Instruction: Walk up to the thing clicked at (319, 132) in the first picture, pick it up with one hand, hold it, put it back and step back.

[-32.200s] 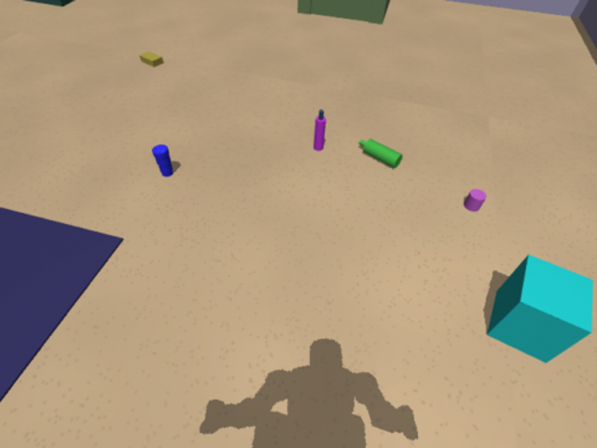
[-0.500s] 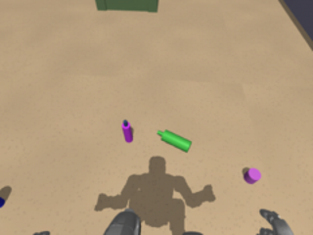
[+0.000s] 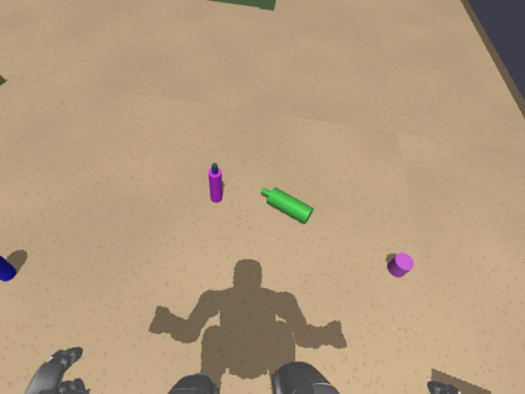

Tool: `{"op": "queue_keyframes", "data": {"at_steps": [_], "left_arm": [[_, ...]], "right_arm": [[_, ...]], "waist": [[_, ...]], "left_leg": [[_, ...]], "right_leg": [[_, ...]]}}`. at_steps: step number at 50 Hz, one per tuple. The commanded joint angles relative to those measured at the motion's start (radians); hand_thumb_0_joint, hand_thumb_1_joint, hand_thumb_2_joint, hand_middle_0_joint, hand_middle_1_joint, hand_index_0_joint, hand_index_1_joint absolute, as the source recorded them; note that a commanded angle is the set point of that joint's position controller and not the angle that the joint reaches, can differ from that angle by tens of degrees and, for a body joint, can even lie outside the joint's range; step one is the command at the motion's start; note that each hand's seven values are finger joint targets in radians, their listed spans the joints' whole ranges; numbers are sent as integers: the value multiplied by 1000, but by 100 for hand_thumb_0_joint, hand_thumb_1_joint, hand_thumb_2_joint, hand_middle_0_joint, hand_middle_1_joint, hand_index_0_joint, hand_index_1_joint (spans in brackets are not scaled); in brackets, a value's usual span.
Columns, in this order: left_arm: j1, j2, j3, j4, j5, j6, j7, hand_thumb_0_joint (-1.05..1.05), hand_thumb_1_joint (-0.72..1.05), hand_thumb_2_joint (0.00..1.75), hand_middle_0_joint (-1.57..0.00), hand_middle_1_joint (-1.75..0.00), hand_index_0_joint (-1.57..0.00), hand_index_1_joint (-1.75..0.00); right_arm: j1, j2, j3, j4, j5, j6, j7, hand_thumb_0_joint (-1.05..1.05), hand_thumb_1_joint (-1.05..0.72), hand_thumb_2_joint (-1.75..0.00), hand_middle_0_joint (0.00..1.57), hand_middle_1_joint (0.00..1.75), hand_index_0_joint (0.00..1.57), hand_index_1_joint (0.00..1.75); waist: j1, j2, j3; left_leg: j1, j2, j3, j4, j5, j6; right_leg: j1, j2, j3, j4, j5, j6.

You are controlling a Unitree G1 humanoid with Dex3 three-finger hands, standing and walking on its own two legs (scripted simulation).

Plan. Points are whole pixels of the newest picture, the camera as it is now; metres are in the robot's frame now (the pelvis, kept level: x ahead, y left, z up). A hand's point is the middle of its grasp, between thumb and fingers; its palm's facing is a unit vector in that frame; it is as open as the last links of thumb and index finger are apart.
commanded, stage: step back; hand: left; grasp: from the side
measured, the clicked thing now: (215, 182) +0.93 +0.16 -0.64
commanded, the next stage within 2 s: stand in 1.32 s
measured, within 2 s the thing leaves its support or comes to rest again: neither
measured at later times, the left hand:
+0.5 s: hand out of the picture -0.08 +0.25 -0.15, palm faces +0.05 -0.91 -0.42, open 7.4 cm
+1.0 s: hand out of the picture -0.05 +0.24 -0.15, palm faces +0.07 -0.93 -0.35, open 7.4 cm
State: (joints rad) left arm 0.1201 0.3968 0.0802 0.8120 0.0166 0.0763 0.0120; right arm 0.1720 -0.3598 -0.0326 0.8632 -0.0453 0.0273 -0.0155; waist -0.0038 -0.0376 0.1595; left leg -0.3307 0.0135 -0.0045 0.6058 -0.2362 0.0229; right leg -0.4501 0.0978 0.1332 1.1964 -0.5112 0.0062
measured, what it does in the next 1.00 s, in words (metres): walks backwards: right foot, then left foot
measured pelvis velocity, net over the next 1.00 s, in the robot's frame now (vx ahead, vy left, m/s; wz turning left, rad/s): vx -0.11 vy -0.03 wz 0.05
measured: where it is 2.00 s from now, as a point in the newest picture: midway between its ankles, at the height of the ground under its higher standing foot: outside the picture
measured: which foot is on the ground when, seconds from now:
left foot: down 0.00-0.18, up 0.20-0.44, down 0.46-1.00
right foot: up 0.00-0.12, down 0.14-1.00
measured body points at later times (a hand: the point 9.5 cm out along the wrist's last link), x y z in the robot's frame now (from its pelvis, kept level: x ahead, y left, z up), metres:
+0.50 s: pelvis -0.13 -0.03 -0.01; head -0.11 -0.03 +0.44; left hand -0.08 +0.30 -0.12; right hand -0.06 -0.34 -0.13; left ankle -0.13 +0.09 -0.73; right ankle -0.11 -0.15 -0.73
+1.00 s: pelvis -0.11 -0.03 +0.00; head -0.10 -0.02 +0.45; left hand -0.06 +0.29 -0.13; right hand -0.02 -0.33 -0.12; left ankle -0.09 +0.10 -0.73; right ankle -0.11 -0.15 -0.73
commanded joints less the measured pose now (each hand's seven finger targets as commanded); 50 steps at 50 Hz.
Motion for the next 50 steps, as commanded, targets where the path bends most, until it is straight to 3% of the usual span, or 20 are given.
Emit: {"op": "queue_keyframes", "data": {"at_steps": [1,6,7,8,9,10,13,18,22,23,24,25,27,33,35,36,45,47,48,50], "left_arm": [[45,169,50,-66,6,-25,0,0,90,90,-20,-30,-20,-30],[203,161,48,41,10,-46,-10,0,90,90,-20,-30,-20,-30],[210,194,59,49,23,-51,-9,0,90,90,-20,-30,-20,-30],[196,281,85,35,39,-56,-10,0,90,90,-20,-30,-20,-30],[100,396,102,-12,40,-51,-6,0,90,90,-20,-30,-20,-30],[49,363,94,-35,33,-60,-2,0,90,90,-20,-30,-20,-30],[-42,242,65,-37,35,-79,8,0,90,90,-20,-30,-20,-30],[83,261,74,-4,41,-95,0,0,90,90,-20,-30,-20,-30],[50,224,40,3,24,-78,-11,0,90,90,-20,-30,-20,-30],[79,174,24,7,22,-75,-12,0,90,90,-20,-30,-20,-30],[33,133,10,4,0,-77,-15,0,90,90,-20,-30,-20,-30],[-30,231,43,16,14,-79,-7,0,90,90,-20,-30,-20,-30],[26,189,35,42,-1,-85,-21,0,90,90,-20,-30,-20,-30],[122,175,45,124,20,-121,-11,0,90,90,-20,-30,-20,-30],[114,310,68,119,27,-130,-3,0,90,90,-20,-30,-20,-30],[48,306,69,91,27,-132,-5,0,90,90,-20,-30,-20,-30],[-22,177,7,83,7,-119,-14,0,90,90,-20,-30,-20,-30],[-5,137,-6,99,-21,-105,-12,0,90,90,-20,-30,-20,-30],[-4,169,4,122,-15,-101,-8,0,90,90,-20,-30,-20,-30],[5,153,-6,144,-7,-110,-8,0,90,90,-20,-30,-20,-30]], "right_arm": [[-15,-289,-90,-96,4,-22,-23,0,-90,-90,20,30,20,30],[-66,-313,-89,-100,13,7,-12,0,-90,-90,20,30,20,30],[-54,-274,-78,-101,16,9,-8,0,-90,-90,20,30,20,30],[-52,-202,-59,-122,26,5,-9,0,-90,-90,20,30,20,30],[-127,-219,-73,-132,22,6,-28,0,-90,-90,20,30,20,30],[-129,-256,-86,-121,25,8,-27,0,-90,-90,20,30,20,30],[-22,-222,-69,-58,35,-8,-17,0,-90,-90,20,30,20,30],[-55,-213,-66,-43,11,-29,3,0,-90,-90,20,30,20,30],[55,-202,-79,43,12,-54,9,0,-90,-90,20,30,20,30],[88,-227,-92,59,2,-62,5,0,-90,-90,20,30,20,30],[49,-314,-96,45,1,-67,6,0,-90,-90,20,30,20,30],[30,-376,-112,33,6,-67,11,0,-90,-90,20,30,20,30],[-45,-275,-76,26,4,-82,9,0,-90,-90,20,30,20,30],[-36,-196,-53,35,22,-50,19,0,-90,-90,20,30,20,30],[-57,-177,-50,26,22,-43,10,0,-90,-90,20,30,20,30],[-24,-217,-64,44,18,-44,8,0,-90,-90,20,30,20,30],[54,-181,-69,116,5,-74,12,0,-90,-90,20,30,20,30],[-28,-271,-72,92,6,-82,5,0,-90,-90,20,30,20,30],[-62,-285,-74,90,14,-78,9,0,-90,-90,20,30,20,30],[-110,-246,-58,90,16,-71,10,0,-90,-90,20,30,20,30]], "waist": [[-4,211,-197],[44,227,-286],[41,146,-244],[40,-109,-189],[96,-264,-126],[62,-158,-60],[-8,-68,-99],[82,-142,-116],[10,-75,-140],[1,25,-163],[-12,240,-142],[-39,187,-59],[25,114,-46],[58,89,-134],[72,-115,-84],[44,-64,-33],[-21,-17,-170],[19,166,-178],[19,144,-158],[41,135,-148]], "left_leg": [[221,275,-254,-152,307,229],[83,203,-153,-85,98,136],[-57,149,-128,-16,-42,80],[-294,-14,-58,179,-244,6],[-229,-85,-108,400,-377,-37],[-177,-54,-199,520,-331,-44],[-171,-99,-139,543,-199,-29],[-186,-26,-59,198,-281,-45],[221,-59,8,-226,-112,-10],[339,22,-144,-260,-188,19],[225,247,-533,-388,-526,125],[18,334,-614,-434,-648,222],[33,241,-429,-380,-452,173],[-118,98,-146,-114,-196,45],[-210,-45,-73,218,-332,-10],[-193,-3,-106,284,-314,-19],[233,6,-22,-200,42,-14],[137,260,-357,-299,-33,108],[55,281,-351,-292,-70,159],[57,216,-236,-249,44,103]], "right_leg": [[-11,-71,-15,-221,-28,24],[297,-65,-169,-740,179,-33],[339,-104,-63,-765,157,-59],[349,-310,269,-840,60,-129],[37,-525,488,-952,-11,-298],[-78,-528,453,-954,-5,-305],[74,-319,103,-790,229,-184],[292,-349,156,-807,-22,-203],[95,-301,44,-691,65,-134],[-22,-256,-4,-577,64,-102],[-128,-121,-131,-438,-19,-28],[-46,-146,-83,-313,-85,-30],[0,-162,-51,-322,31,-31],[431,-105,-104,-790,208,-42],[274,-443,378,-1000,-238,-194],[203,-493,408,-1002,-263,-248],[108,-265,-55,-667,401,-100],[105,-115,-146,-544,124,-24],[198,-127,-126,-547,45,-29],[253,-140,-113,-678,171,-38]]}}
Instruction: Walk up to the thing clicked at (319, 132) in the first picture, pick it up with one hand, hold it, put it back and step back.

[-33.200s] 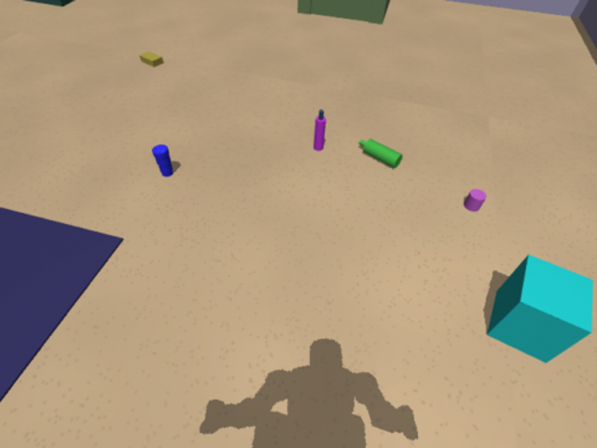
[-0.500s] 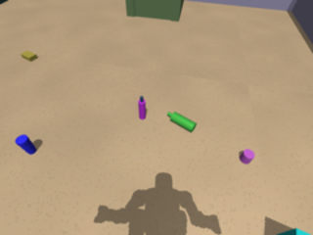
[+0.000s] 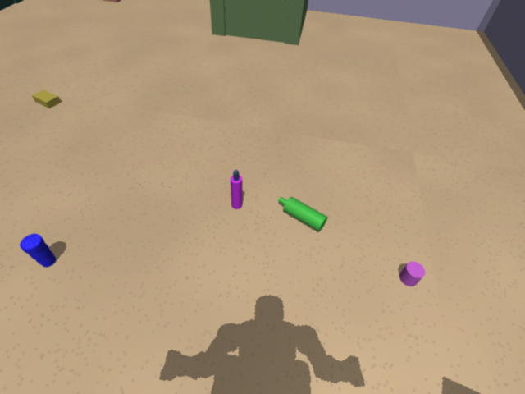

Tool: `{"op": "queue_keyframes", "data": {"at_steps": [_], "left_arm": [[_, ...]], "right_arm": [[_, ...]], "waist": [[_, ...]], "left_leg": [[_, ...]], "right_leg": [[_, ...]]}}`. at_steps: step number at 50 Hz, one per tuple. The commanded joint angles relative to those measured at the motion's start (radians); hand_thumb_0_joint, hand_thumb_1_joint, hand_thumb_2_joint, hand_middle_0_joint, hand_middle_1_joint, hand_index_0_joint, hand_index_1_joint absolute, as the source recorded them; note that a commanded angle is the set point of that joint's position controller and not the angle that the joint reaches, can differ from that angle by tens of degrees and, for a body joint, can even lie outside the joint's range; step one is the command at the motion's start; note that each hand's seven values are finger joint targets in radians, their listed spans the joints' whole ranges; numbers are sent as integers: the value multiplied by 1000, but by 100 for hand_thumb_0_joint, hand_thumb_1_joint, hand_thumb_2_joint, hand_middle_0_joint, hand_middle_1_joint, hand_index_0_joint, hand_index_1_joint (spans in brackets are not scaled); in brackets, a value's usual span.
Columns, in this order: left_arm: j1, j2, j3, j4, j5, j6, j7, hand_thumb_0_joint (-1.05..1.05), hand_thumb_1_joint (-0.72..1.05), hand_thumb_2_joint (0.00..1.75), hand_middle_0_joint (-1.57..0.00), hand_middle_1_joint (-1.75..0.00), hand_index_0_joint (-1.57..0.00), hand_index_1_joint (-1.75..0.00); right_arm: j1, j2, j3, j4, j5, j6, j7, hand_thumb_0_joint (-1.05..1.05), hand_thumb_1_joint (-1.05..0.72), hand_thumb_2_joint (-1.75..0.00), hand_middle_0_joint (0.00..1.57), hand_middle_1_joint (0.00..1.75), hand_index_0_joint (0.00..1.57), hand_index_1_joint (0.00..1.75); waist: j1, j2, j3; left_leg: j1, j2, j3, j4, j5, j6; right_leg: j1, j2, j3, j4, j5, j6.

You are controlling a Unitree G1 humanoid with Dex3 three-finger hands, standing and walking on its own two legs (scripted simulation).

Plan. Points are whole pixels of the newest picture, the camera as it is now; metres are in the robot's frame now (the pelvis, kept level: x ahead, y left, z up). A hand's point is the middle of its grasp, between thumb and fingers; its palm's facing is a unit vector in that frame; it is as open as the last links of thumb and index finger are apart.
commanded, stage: step back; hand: left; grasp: from the side
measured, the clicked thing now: (236, 188) +1.05 +0.13 -0.64
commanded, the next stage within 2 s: stand in 0.32 s
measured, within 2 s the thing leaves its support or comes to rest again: neither
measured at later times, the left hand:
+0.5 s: hand out of the picture +0.13 +0.25 -0.13, palm faces -0.03 -0.94 -0.35, open 7.3 cm
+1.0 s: hand out of the picture +0.07 +0.25 -0.14, palm faces -0.06 -0.94 -0.34, open 7.4 cm
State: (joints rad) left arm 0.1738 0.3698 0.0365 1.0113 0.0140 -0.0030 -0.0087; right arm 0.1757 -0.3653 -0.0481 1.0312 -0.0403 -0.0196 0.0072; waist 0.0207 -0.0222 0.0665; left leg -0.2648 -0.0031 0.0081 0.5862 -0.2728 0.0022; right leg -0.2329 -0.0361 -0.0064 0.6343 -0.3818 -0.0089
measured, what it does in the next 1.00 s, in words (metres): stands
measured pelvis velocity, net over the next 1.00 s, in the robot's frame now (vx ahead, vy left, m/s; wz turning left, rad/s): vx -0.01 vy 0.00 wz -0.02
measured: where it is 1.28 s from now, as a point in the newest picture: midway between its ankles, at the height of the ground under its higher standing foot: outside the picture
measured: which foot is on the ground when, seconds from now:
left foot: down 0.00-1.00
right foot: down 0.00-1.00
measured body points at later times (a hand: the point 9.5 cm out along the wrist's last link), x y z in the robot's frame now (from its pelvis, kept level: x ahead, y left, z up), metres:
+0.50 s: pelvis +0.02 +0.00 +0.02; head +0.03 +0.00 +0.47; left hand +0.13 +0.30 -0.11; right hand +0.13 -0.30 -0.11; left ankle +0.03 +0.12 -0.73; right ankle +0.00 -0.13 -0.73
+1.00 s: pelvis -0.01 +0.00 +0.02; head +0.00 +0.00 +0.47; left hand +0.07 +0.30 -0.11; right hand +0.05 -0.31 -0.12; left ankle +0.03 +0.12 -0.73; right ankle +0.00 -0.13 -0.73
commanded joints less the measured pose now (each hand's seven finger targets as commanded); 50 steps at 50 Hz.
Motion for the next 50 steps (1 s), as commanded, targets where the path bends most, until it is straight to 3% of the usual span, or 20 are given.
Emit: {"op": "queue_keyframes", "data": {"at_steps": [1,3,4,7,9,15,16,19,28,35,45,48,50], "left_arm": [[-32,191,38,-39,-5,-38,14,0,90,90,-20,-30,-20,-30],[-39,229,43,-30,-6,-47,14,0,90,90,-20,-30,-20,-30],[-63,236,45,-28,-6,-47,16,0,90,90,-20,-30,-20,-30],[-75,225,39,-22,-9,-50,24,0,90,90,-20,-30,-20,-30],[-78,223,38,-11,-9,-49,27,0,90,90,-20,-30,-20,-30],[-121,210,34,0,-5,-38,29,0,90,90,-20,-30,-20,-30],[-114,174,15,16,-16,-37,24,0,90,90,-20,-30,-20,-30],[-125,182,13,27,-14,-33,25,0,90,90,-20,-30,-20,-30],[-151,194,10,48,-8,-37,20,0,90,90,-20,-30,-20,-30],[-149,198,9,60,-6,-35,16,0,90,90,-20,-30,-20,-30],[-121,198,4,65,-3,-33,13,0,90,90,-20,-30,-20,-30],[-112,195,1,60,-4,-32,10,0,90,90,-20,-30,-20,-30],[-109,196,0,58,-4,-34,11,0,90,90,-20,-30,-20,-30]], "right_arm": [[-130,-220,-35,-75,14,-23,-13,0,-90,-90,20,30,20,30],[-121,-196,-28,-62,20,-21,-14,0,-90,-90,20,30,20,30],[-115,-194,-29,-51,19,-20,-16,0,-90,-90,20,30,20,30],[-122,-194,-32,-29,23,-20,-19,0,-90,-90,20,30,20,30],[-128,-189,-29,-21,27,-18,-20,0,-90,-90,20,30,20,30],[-177,-181,-29,-2,24,-11,-19,0,-90,-90,20,30,20,30],[-172,-191,-16,-2,36,-14,-16,0,-90,-90,20,30,20,30],[-183,-194,-15,9,36,-17,-17,0,-90,-90,20,30,20,30],[-198,-185,-7,28,35,-16,-11,0,-90,-90,20,30,20,30],[-186,-182,-1,45,33,-13,-7,0,-90,-90,20,30,20,30],[-142,-189,0,60,30,-10,-3,0,-90,-90,20,30,20,30],[-124,-195,0,66,27,-11,-4,0,-90,-90,20,30,20,30],[-124,-192,1,63,29,-13,-4,0,-90,-90,20,30,20,30]], "waist": [[22,129,-58],[1,89,-90],[-12,71,-91],[-15,39,-144],[-14,24,-158],[-13,26,-125],[-14,30,-139],[-16,33,-138],[-21,31,-138],[-24,18,-75],[-28,15,-41],[-28,28,-46],[-27,29,-74]], "left_leg": [[-32,189,-193,-204,122,77],[1,118,-108,-146,156,32],[28,108,-92,-143,177,23],[116,117,-68,-111,349,37],[122,120,-55,-98,411,44],[129,135,-62,-166,329,40],[163,141,-95,-192,420,40],[206,145,-89,-210,470,29],[231,140,-75,-278,354,13],[189,132,-80,-320,171,7],[152,127,-91,-329,71,6],[144,127,-93,-331,55,7],[153,134,-96,-327,101,11]], "right_leg": [[85,-22,52,-165,136,-28],[109,-69,115,-193,285,-43],[98,-82,125,-193,325,-49],[115,-86,103,-189,472,-41],[143,-83,92,-182,534,-32],[116,-71,85,-204,436,-26],[133,-82,92,-232,488,-14],[147,-80,81,-263,497,-5],[166,-96,91,-339,427,-4],[114,-92,104,-389,254,-4],[58,-85,111,-413,125,-4],[58,-85,117,-405,125,-7],[81,-87,112,-389,191,-7]]}}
